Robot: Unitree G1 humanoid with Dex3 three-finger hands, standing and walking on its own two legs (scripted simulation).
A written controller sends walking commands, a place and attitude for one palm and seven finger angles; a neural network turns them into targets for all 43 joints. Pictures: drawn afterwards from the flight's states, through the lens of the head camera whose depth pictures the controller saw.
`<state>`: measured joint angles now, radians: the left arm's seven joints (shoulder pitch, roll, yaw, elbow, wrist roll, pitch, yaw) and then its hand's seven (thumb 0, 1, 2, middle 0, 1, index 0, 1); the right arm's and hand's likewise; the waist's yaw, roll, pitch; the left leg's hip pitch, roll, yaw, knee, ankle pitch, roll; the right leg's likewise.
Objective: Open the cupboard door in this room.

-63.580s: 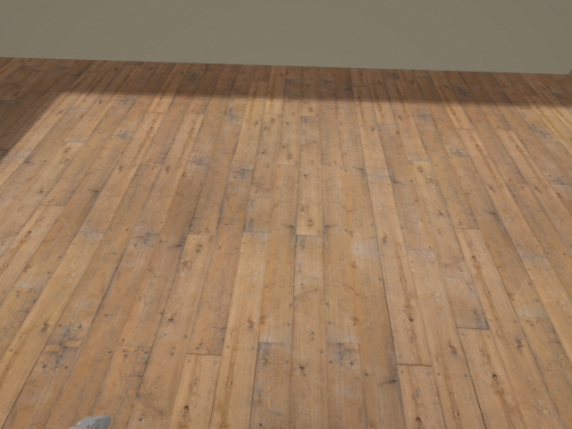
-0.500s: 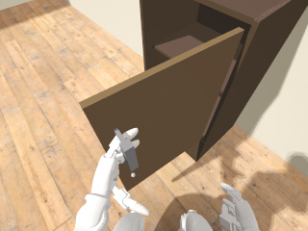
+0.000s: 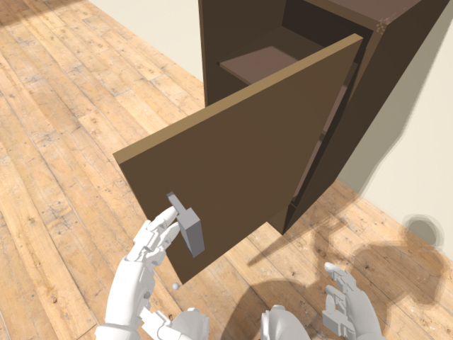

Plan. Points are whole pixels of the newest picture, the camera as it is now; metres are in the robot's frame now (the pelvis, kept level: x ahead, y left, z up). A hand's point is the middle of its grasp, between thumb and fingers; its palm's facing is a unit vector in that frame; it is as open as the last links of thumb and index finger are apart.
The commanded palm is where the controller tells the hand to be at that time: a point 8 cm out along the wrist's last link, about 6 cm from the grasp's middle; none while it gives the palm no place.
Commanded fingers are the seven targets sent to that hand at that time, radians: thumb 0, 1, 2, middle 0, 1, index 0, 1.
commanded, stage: slide the hand sideways off the handle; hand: left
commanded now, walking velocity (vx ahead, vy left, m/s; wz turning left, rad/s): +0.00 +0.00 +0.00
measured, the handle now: (184, 225) +0.29 +0.09 +0.05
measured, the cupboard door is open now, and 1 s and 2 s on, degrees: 83 83 83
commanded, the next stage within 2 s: draw the hand back to the body in 0.52 s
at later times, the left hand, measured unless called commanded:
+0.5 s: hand (137, 306) +0.17 +0.14 +0.05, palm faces -0.04 -1.00 -0.03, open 16.1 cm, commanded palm +0.14 +0.20 +0.06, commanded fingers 0.00 -0.50 0.30 -0.15 -0.30 -0.15 -0.30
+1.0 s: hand (98, 303) +0.17 +0.17 +0.11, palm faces -0.05 -1.00 -0.06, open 16.3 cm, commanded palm +0.14 +0.23 +0.13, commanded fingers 0.00 -0.50 0.30 -0.15 -0.30 -0.15 -0.30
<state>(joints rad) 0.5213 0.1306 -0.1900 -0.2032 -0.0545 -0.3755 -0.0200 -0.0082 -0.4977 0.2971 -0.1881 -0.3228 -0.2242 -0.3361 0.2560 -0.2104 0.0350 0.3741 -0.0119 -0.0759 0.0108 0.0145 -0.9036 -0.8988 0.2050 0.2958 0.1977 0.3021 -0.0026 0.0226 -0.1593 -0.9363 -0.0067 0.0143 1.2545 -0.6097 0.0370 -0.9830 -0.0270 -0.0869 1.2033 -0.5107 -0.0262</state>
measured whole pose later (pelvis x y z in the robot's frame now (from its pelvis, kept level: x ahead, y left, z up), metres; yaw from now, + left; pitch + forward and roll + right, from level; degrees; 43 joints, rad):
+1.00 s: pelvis +0.00 +0.00 +0.03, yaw +0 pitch +11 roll -3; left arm 0.67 0.27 0.10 -0.34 -0.27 -0.26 -0.24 -0.01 -0.50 0.30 -0.15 -0.30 -0.15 -0.30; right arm 0.29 -0.22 0.04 0.38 0.04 -0.10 -0.07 0.02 -0.90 -0.90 0.21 0.30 0.20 0.30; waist 0.01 0.05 -0.16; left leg -0.76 0.01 -0.02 1.13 -0.56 0.03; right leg -0.79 0.00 -0.11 1.05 -0.46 -0.03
